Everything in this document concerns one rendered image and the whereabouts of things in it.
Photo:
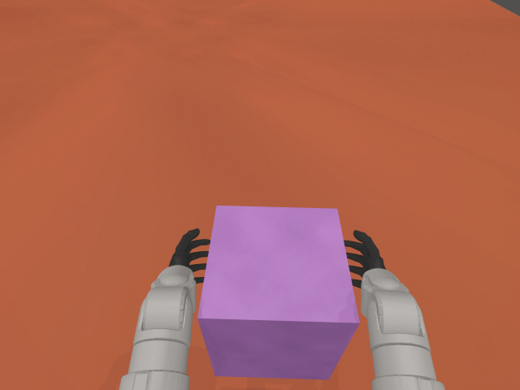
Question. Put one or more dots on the robot left hand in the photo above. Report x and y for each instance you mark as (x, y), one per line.
(183, 257)

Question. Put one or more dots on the robot right hand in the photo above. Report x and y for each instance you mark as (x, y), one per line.
(369, 259)

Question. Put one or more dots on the left robot forearm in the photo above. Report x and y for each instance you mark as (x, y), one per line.
(163, 334)

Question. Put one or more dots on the carton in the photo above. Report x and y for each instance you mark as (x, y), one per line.
(277, 299)

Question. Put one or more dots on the right robot forearm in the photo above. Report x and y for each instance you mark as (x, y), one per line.
(398, 337)

